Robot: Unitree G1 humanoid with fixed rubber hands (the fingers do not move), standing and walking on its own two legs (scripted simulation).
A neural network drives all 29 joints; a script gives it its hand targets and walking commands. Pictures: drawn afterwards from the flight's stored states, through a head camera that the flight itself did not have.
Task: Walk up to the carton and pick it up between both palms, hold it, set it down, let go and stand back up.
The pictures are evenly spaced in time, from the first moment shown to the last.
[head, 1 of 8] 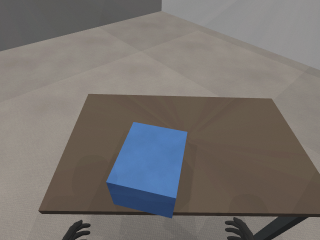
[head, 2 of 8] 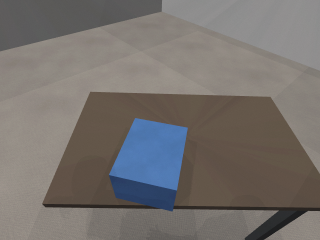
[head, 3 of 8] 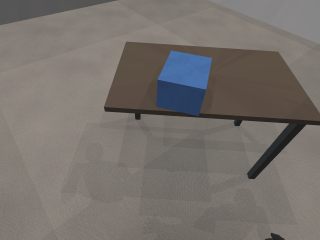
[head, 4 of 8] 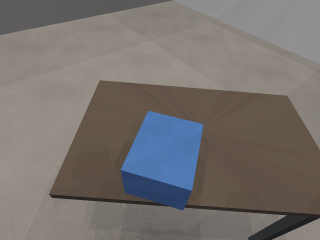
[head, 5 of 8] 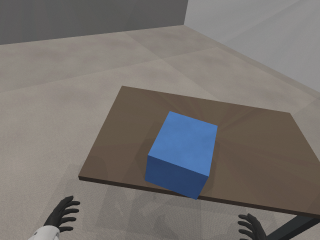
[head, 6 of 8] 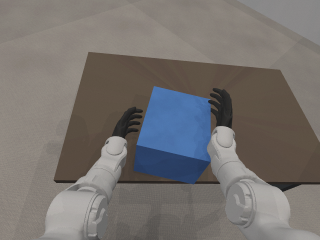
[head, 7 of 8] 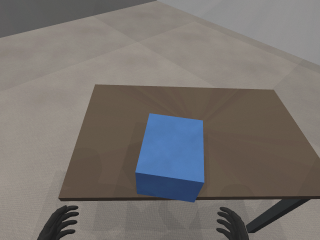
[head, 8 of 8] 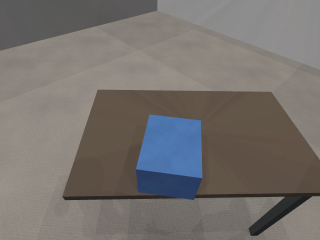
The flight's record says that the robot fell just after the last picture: no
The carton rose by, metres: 0.01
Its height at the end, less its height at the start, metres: +0.00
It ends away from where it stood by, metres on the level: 0.01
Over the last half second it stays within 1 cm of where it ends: yes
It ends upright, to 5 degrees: yes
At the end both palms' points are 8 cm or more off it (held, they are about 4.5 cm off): yes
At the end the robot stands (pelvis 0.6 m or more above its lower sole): yes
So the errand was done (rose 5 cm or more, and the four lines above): no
